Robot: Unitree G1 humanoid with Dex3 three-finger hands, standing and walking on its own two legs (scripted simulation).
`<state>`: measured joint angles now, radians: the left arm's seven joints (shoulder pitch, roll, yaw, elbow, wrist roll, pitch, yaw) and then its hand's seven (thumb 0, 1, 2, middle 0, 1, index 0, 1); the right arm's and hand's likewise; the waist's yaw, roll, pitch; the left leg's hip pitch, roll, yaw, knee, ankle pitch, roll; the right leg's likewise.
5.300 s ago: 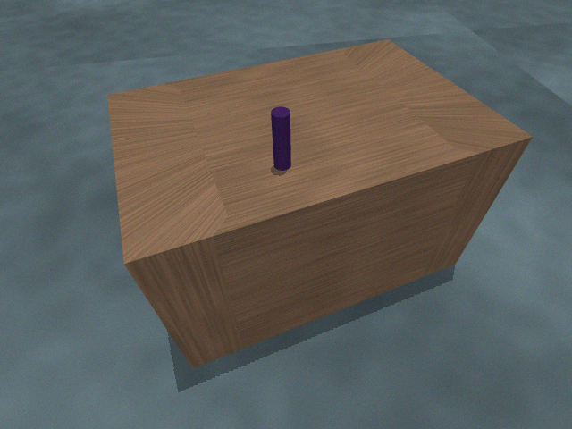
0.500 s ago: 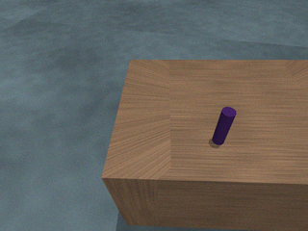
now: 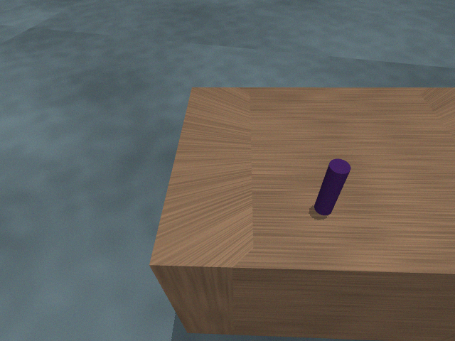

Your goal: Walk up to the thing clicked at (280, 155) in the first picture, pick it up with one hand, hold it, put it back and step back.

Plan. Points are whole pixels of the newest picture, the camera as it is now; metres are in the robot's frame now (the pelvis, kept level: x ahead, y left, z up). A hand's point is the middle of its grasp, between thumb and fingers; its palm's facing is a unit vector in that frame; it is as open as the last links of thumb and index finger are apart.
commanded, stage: stand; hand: right
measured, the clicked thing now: (330, 189) +0.47 -0.21 -0.05
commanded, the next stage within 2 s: rise first in 0.10 s
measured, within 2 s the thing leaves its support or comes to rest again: neither
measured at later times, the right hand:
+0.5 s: hand out of the picture +0.16 -0.25 -0.12, palm faces +0.25 +0.91 -0.32, open 12.5 cm
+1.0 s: hand (407, 332) +0.17 -0.26 -0.04, palm faces +0.37 +0.85 -0.38, open 17.5 cm
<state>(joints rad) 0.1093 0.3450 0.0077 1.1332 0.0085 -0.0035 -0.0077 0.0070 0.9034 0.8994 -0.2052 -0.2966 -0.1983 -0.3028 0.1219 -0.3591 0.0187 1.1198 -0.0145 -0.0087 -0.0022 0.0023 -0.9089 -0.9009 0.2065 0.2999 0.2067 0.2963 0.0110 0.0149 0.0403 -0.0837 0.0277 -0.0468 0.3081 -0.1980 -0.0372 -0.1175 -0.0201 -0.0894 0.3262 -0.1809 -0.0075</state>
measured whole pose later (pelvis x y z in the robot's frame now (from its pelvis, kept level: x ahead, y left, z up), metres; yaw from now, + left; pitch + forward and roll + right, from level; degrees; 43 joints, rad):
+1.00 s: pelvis +0.01 +0.03 +0.00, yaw -5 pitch -1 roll -1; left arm 0.23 0.23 0.09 0.63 -0.03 -0.05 0.08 -0.01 -0.52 0.06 -0.06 -0.05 -0.05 -0.06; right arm 0.32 -0.30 -0.21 0.34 0.04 -0.07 -0.07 -0.01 0.57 -0.05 0.05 0.06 0.06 0.06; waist -0.02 -0.02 0.01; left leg -0.11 0.02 0.04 0.40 -0.28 0.00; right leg -0.16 -0.02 0.00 0.38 -0.21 0.02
